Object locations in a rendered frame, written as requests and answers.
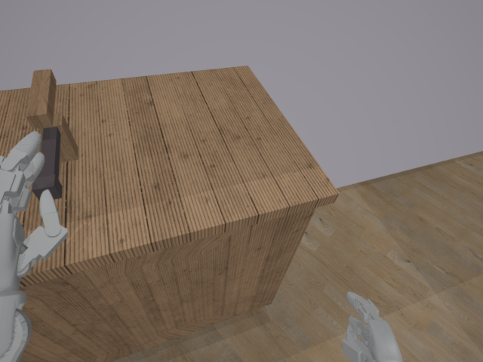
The left robot forearm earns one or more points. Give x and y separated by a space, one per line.
15 325

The tap lever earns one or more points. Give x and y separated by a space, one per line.
49 175

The right robot hand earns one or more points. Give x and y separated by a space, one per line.
377 342

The counter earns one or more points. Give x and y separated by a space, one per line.
185 196

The left robot hand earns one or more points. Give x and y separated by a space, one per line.
17 173

